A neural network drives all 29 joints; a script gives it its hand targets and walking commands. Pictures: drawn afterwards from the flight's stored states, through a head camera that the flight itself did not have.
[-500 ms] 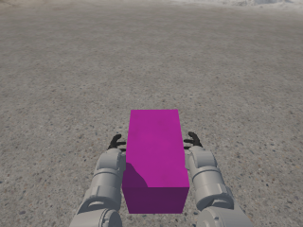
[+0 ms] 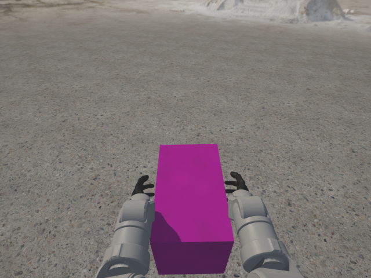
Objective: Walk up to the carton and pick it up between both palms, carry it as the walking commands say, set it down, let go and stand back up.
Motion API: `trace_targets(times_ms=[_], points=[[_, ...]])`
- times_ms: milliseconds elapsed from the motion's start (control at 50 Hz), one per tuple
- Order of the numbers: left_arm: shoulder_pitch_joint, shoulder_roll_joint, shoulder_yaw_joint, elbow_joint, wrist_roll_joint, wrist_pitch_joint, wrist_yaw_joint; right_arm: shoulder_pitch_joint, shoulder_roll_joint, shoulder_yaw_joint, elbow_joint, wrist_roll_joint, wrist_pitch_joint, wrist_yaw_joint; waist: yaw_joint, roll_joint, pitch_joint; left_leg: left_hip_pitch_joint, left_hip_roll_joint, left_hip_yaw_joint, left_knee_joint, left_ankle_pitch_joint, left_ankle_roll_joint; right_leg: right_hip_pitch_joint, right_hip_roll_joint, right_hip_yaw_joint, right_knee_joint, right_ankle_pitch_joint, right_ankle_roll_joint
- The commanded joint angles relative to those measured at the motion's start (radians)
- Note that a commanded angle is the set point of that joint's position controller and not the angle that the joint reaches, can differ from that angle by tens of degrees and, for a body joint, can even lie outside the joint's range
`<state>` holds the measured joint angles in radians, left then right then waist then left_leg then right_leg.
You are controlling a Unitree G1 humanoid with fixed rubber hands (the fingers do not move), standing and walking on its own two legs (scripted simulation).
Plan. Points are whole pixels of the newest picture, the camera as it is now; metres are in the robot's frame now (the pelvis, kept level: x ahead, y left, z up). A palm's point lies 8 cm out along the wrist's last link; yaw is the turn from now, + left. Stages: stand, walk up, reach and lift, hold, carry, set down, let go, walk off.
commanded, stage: reach and lift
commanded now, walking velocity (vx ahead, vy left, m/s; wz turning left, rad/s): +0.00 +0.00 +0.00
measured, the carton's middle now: (189, 204) +0.35 +0.01 -0.02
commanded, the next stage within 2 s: hold in 0.16 s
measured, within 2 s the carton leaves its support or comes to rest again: neither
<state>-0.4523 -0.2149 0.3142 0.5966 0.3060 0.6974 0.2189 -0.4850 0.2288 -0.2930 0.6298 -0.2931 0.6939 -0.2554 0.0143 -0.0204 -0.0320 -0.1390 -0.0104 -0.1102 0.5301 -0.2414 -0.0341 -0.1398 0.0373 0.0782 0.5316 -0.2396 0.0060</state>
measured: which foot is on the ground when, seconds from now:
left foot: down 0.00-1.00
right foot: down 0.00-0.98, up 1.00-1.00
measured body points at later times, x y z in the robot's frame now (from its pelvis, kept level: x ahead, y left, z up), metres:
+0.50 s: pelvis -0.01 +0.02 +0.00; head -0.09 +0.03 +0.44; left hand +0.31 +0.14 +0.05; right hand +0.30 -0.11 +0.05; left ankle +0.04 +0.14 -0.73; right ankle +0.04 -0.12 -0.73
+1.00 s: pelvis -0.03 +0.05 -0.03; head -0.03 +0.05 +0.42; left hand +0.30 +0.20 +0.06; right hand +0.32 -0.04 +0.05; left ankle +0.01 +0.14 -0.73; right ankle +0.04 -0.12 -0.73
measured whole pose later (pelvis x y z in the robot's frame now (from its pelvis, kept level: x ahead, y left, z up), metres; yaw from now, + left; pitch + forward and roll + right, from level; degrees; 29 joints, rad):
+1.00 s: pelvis -0.03 +0.05 -0.03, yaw +9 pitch +1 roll +1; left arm -0.50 -0.23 0.20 0.17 0.22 0.93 0.26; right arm -0.46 0.22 -0.20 0.13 -0.12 0.92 -0.33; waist -0.05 -0.03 -0.04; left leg -0.45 -0.07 0.06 0.75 -0.30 0.06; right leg -0.48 -0.15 0.02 0.80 -0.34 0.09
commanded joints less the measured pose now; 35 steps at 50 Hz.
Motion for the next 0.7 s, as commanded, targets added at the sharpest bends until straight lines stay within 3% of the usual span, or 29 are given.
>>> trace_targets(times_ms=[0,20,40,60,80,120,140,160,200,220,240,260,280,320,340,380,400,420,440,480,500,520,540,600,620,640,660,680], points=[[-0.85,-1.085,-0.538,-0.155,-0.329,-0.074,-0.429,-0.66,1.22,0.458,-0.051,0.304,-0.054,0.408,-0.018,0.049,-0.353,0.023,-0.073,0.055,-0.101,0.109,0.039,0.121,0.025,0.006,-0.11,0.146,0.024],[-0.814,-1.094,-0.508,-0.098,-0.316,-0.06,-0.439,-0.652,1.206,0.425,-0.041,0.278,-0.048,0.405,-0.026,0.04,-0.345,-0.009,-0.076,0.056,-0.107,0.094,0.033,0.134,0.033,-0.004,-0.112,0.137,0.022],[-0.795,-1.104,-0.482,-0.06,-0.3,-0.065,-0.436,-0.744,1.195,0.456,-0.09,0.305,-0.061,0.411,-0.003,0.037,-0.355,-0.002,-0.075,0.05,-0.101,0.06,0.038,0.118,0.021,0.005,-0.114,0.084,0.022],[-0.828,-1.09,-0.483,-0.093,-0.305,-0.07,-0.436,-0.734,1.211,0.45,-0.075,0.303,-0.063,0.411,-0.002,-0.001,-0.377,0.023,-0.073,0.051,-0.087,0.076,0.042,0.084,0.017,0.013,-0.116,0.082,0.021],[-0.768,-1.109,-0.484,-0.026,-0.308,-0.054,-0.439,-0.717,1.177,0.458,-0.099,0.298,-0.06,0.407,-0.017,0.005,-0.328,0.017,-0.08,0.06,-0.096,0.058,0.038,0.099,0.022,0.004,-0.129,0.067,0.017],[-0.827,-1.091,-0.488,-0.103,-0.322,-0.069,-0.437,-0.71,1.2,0.446,-0.057,0.301,-0.055,0.418,-0.013,0.003,-0.366,0.037,-0.071,0.052,-0.098,0.086,0.041,0.098,0.022,-0.001,-0.114,0.091,0.022],[-0.78,-1.105,-0.481,-0.062,-0.295,-0.054,-0.432,-0.667,1.183,0.422,-0.022,0.281,-0.042,0.42,-0.02,0.037,-0.338,0.014,-0.077,0.046,-0.11,0.06,0.033,0.093,0.028,-0.006,-0.118,0.07,0.014],[-0.775,-1.097,-0.467,-0.039,-0.295,-0.057,-0.428,-0.688,1.163,0.415,-0.029,0.283,-0.05,0.419,-0.023,0.029,-0.286,0.013,-0.07,0.044,-0.114,0.039,0.035,0.064,0.025,-0.006,-0.115,0.046,0.006],[-0.813,-1.128,-0.503,-0.103,-0.321,-0.061,-0.431,-0.698,1.181,0.426,-0.068,0.285,-0.054,0.424,-0.028,0.023,-0.398,0.021,-0.074,0.045,-0.106,0.093,0.031,0.133,0.041,-0.014,-0.107,0.11,0.013],[-0.802,-1.142,-0.52,-0.114,-0.326,-0.064,-0.429,-0.634,1.164,0.409,-0.033,0.271,-0.05,0.428,-0.056,0.04,-0.4,0.049,-0.063,0.032,-0.115,0.093,0.03,0.103,0.045,-0.018,-0.096,0.098,0.006],[-0.789,-1.14,-0.516,-0.103,-0.319,-0.057,-0.428,-0.661,1.167,0.427,-0.057,0.274,-0.049,0.43,-0.038,0.029,-0.389,0.043,-0.061,0.035,-0.121,0.12,0.028,0.118,0.049,-0.025,-0.097,0.127,0.008],[-0.736,-1.138,-0.472,-0.037,-0.301,-0.049,-0.424,-0.684,1.134,0.408,-0.04,0.272,-0.043,0.435,-0.025,0.015,-0.332,0.043,-0.06,0.03,-0.127,0.074,0.028,0.092,0.044,-0.025,-0.105,0.066,0.005],[-0.72,-1.161,-0.476,-0.013,-0.299,-0.042,-0.424,-0.679,1.118,0.405,-0.062,0.27,-0.047,0.442,-0.031,0.016,-0.298,0.02,-0.061,0.033,-0.141,0.046,0.026,0.095,0.051,-0.033,-0.107,0.053,0.003],[-0.753,-1.145,-0.455,-0.028,-0.284,-0.044,-0.417,-0.674,1.113,0.377,-0.022,0.264,-0.042,0.451,-0.028,0.065,-0.261,-0.019,-0.065,0.033,-0.149,-0.023,0.027,0.084,0.046,-0.032,-0.113,0.001,-0.002],[-0.799,-1.141,-0.448,-0.046,-0.291,-0.057,-0.412,-0.739,1.117,0.393,-0.049,0.284,-0.049,0.461,-0.013,0.046,-0.272,-0.023,-0.053,0.025,-0.159,-0.077,0.039,0.076,0.042,-0.03,-0.1,-0.041,0.004],[-0.792,-1.19,-0.484,-0.053,-0.317,-0.061,-0.413,-0.777,1.117,0.428,-0.123,0.305,-0.066,0.459,-0.026,0.045,-0.325,-0.02,-0.045,0.012,-0.15,-0.024,0.039,0.109,0.052,-0.031,-0.078,0.025,0.001],[-0.792,-1.169,-0.473,-0.08,-0.316,-0.065,-0.41,-0.801,1.117,0.449,-0.148,0.32,-0.064,0.459,-0.006,0.053,-0.322,-0.022,-0.046,0.016,-0.147,-0.006,0.039,0.102,0.048,-0.033,-0.071,0.04,0.002],[-0.77,-1.187,-0.465,-0.03,-0.303,-0.062,-0.408,-0.785,1.114,0.436,-0.127,0.31,-0.067,0.461,-0.012,0.074,-0.351,-0.012,-0.054,0.012,-0.149,-0.007,0.033,0.094,0.05,-0.037,-0.07,0.035,0.0],[-0.78,-1.165,-0.453,-0.058,-0.305,-0.066,-0.401,-0.77,1.128,0.443,-0.106,0.306,-0.053,0.463,0.008,0.026,-0.341,-0.012,-0.043,0.02,-0.157,-0.005,0.035,0.105,0.054,-0.041,-0.074,0.033,-0.001],[-0.711,-1.175,-0.423,0.048,-0.279,-0.05,-0.399,-0.765,1.089,0.419,-0.08,0.293,-0.049,0.468,0.009,0.055,-0.289,-0.015,-0.04,0.013,-0.171,-0.057,0.036,0.067,0.056,-0.042,-0.077,-0.013,-0.005],[-0.745,-1.162,-0.44,-0.004,-0.289,-0.057,-0.396,-0.727,1.106,0.416,-0.045,0.285,-0.041,0.468,0.006,0.025,-0.31,0.011,-0.034,0.009,-0.165,-0.017,0.036,0.056,0.055,-0.038,-0.08,0.008,-0.006],[-0.734,-1.156,-0.461,-0.009,-0.282,-0.053,-0.397,-0.696,1.102,0.408,-0.025,0.287,-0.04,0.472,-0.008,0.057,-0.324,0.029,-0.049,0.019,-0.164,0.0,0.029,0.062,0.059,-0.04,-0.085,0.027,-0.003],[-0.744,-1.177,-0.462,-0.004,-0.29,-0.052,-0.394,-0.72,1.082,0.405,-0.039,0.291,-0.045,0.479,-0.01,0.077,-0.282,-0.002,-0.027,0.001,-0.182,-0.057,0.034,0.061,0.059,-0.042,-0.065,0.009,-0.003],[-0.771,-1.163,-0.451,0.008,-0.289,-0.057,-0.405,-0.69,1.114,0.397,-0.015,0.271,-0.043,0.466,-0.016,0.034,-0.295,0.005,-0.038,0.009,-0.163,-0.033,0.039,0.064,0.054,-0.04,-0.08,0.008,-0.001],[-0.781,-1.176,-0.473,-0.041,-0.3,-0.062,-0.407,-0.741,1.125,0.424,-0.093,0.285,-0.054,0.462,-0.005,0.044,-0.326,0.015,-0.044,0.018,-0.151,-0.016,0.035,0.072,0.049,-0.03,-0.087,0.011,-0.002],[-0.788,-1.166,-0.48,-0.044,-0.311,-0.064,-0.407,-0.751,1.102,0.423,-0.09,0.294,-0.053,0.462,-0.005,0.033,-0.333,0.034,-0.032,0.013,-0.152,-0.026,0.038,0.063,0.055,-0.034,-0.076,0.0,-0.004],[-0.756,-1.182,-0.48,-0.04,-0.307,-0.049,-0.41,-0.724,1.11,0.417,-0.097,0.295,-0.046,0.46,-0.013,0.071,-0.302,0.033,-0.045,0.02,-0.136,0.049,0.029,0.063,0.046,-0.026,-0.089,0.05,-0.01],[-0.843,-1.111,-0.532,-0.078,-0.341,-0.046,-0.406,-0.82,1.094,0.438,-0.083,0.297,-0.048,0.441,0.01,0.101,-0.303,-0.129,0.116,-0.071,-0.105,-0.041,0.066,-0.082,-0.126,-0.005,0.018,-0.039,0.021]])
